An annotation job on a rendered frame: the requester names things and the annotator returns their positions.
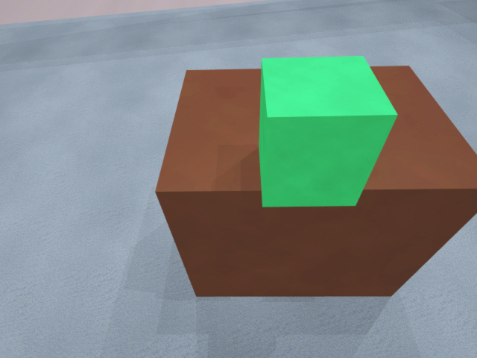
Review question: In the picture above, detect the carton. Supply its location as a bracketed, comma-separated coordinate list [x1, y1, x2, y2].
[259, 56, 398, 207]

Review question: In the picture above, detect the pedestal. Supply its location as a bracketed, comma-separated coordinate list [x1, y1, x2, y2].
[155, 66, 477, 297]

